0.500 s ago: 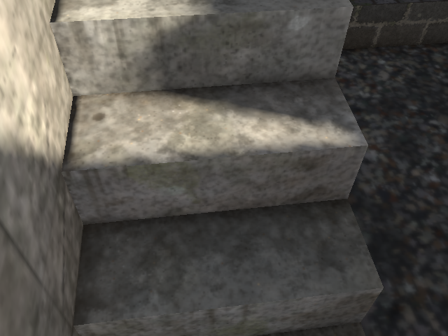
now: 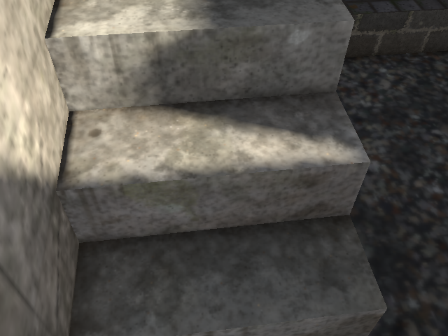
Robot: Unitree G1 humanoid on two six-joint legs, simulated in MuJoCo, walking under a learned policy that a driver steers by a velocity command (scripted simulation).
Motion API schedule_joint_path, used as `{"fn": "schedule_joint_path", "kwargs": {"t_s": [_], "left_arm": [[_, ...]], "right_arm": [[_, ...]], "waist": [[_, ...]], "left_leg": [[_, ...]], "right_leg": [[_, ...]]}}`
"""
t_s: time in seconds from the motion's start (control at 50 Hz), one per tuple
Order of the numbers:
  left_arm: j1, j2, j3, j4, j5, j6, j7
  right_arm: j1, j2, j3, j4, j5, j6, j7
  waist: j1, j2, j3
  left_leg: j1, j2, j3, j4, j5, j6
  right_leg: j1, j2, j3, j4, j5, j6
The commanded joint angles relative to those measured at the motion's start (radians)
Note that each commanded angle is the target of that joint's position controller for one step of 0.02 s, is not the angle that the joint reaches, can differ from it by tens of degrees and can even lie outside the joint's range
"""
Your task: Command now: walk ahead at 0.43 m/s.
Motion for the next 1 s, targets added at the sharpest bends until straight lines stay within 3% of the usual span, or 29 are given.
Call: {"fn": "schedule_joint_path", "kwargs": {"t_s": [0.02,0.12,0.22,0.4,1.0], "left_arm": [[0.004,0.103,0.025,-0.044,0.0,-0.006,-0.008],[-0.031,0.108,0.029,-0.056,0.005,-0.005,-0.014],[-0.055,0.114,0.03,-0.072,0.009,-0.002,-0.017],[-0.088,0.12,0.03,-0.082,0.013,-0.004,-0.021],[-0.089,0.119,0.02,-0.088,0.015,-0.007,-0.021]], "right_arm": [[-0.03,-0.102,-0.02,-0.064,0.003,-0.01,0.001],[-0.052,-0.104,-0.015,-0.075,0.001,-0.012,0.001],[-0.062,-0.113,-0.013,-0.091,0.004,-0.021,0.015],[-0.078,-0.111,-0.009,-0.11,0.001,-0.02,0.012],[-0.083,-0.117,-0.006,-0.112,-0.001,-0.021,0.017]], "waist": [[-0.002,0.019,-0.076],[-0.002,0.021,-0.064],[0.001,0.017,-0.068],[-0.003,0.022,-0.069],[-0.003,0.021,-0.05]], "left_leg": [[0.093,0.074,-0.055,-0.012,0.387,0.024],[0.088,0.08,-0.053,-0.016,0.385,0.016],[0.094,0.082,-0.051,-0.018,0.373,0.015],[0.1,0.088,-0.049,-0.029,0.329,0.008],[0.092,0.092,-0.054,-0.054,0.256,0.004]], "right_leg": [[0.009,-0.037,0.014,-0.011,0.377,-0.005],[0.023,-0.042,0.016,-0.029,0.402,0.001],[0.025,-0.043,0.014,-0.027,0.391,-0.001],[0.022,-0.047,0.017,-0.041,0.358,-0.001],[0.002,-0.05,0.016,-0.053,0.278,-0.003]]}}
